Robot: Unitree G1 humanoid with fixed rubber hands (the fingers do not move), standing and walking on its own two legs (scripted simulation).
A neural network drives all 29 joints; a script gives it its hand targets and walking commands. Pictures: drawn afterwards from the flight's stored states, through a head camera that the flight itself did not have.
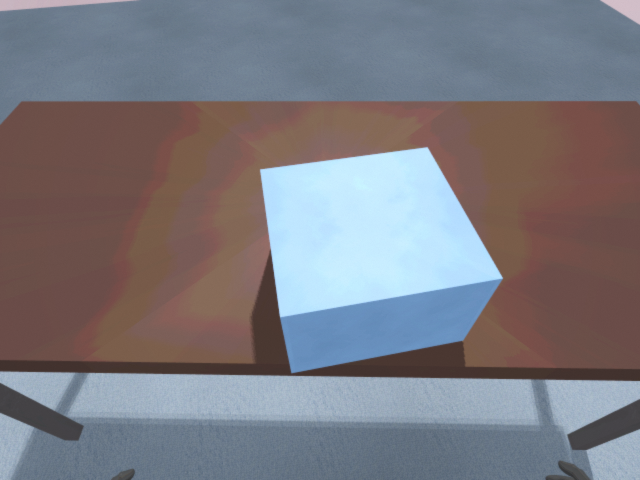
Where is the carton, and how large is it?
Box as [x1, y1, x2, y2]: [260, 147, 502, 372]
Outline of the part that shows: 427,147 260,169 280,319 291,372 462,340 502,278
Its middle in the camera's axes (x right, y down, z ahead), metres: +0.06 +0.02 +0.58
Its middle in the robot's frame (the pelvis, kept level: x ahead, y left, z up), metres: +0.41 -0.02 +0.01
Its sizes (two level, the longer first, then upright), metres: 0.261 0.248 0.170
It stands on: a table, 0.70 m high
